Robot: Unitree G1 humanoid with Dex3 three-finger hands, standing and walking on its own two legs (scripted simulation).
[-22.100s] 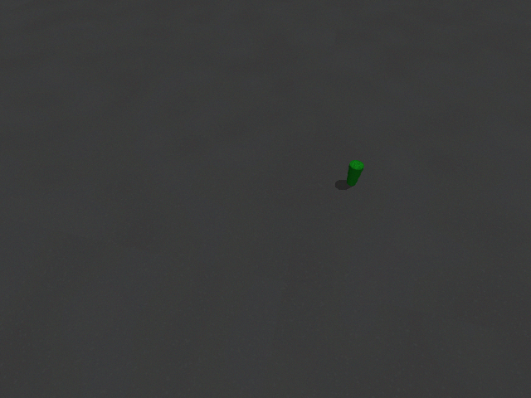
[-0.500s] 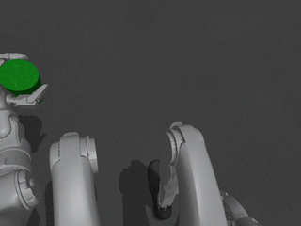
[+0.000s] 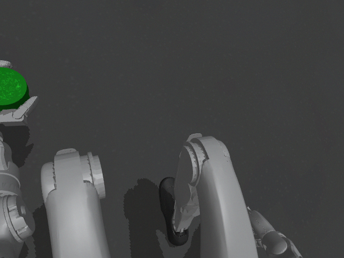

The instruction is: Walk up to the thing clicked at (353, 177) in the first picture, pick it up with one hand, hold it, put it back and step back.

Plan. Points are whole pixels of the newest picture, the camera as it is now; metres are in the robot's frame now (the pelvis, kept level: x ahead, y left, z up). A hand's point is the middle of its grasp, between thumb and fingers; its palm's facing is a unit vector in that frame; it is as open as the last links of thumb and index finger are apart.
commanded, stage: lower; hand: left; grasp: from the side
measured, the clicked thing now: (11, 100) +0.44 +0.29 -0.14
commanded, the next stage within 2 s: loosen in 1.12 s
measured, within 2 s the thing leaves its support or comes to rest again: rests again in 1.00 s
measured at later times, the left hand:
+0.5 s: hand (20, 101) +0.44 +0.28 -0.18, palm faces +0.36 -0.93 +0.00, open 9.5 cm
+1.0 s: hand (26, 103) +0.45 +0.28 -0.20, palm faces +0.37 -0.93 +0.00, open 9.5 cm
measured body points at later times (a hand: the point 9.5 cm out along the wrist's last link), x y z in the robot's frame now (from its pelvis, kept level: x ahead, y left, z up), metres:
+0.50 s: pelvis -0.01 +0.01 -0.01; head +0.24 +0.16 +0.33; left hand +0.42 +0.33 -0.17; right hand +0.12 -0.26 -0.06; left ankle +0.08 +0.13 -0.27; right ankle +0.12 -0.13 -0.27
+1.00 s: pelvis -0.01 +0.01 -0.02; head +0.24 +0.18 +0.31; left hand +0.42 +0.33 -0.20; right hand +0.12 -0.25 -0.05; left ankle +0.08 +0.13 -0.27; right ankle +0.12 -0.13 -0.27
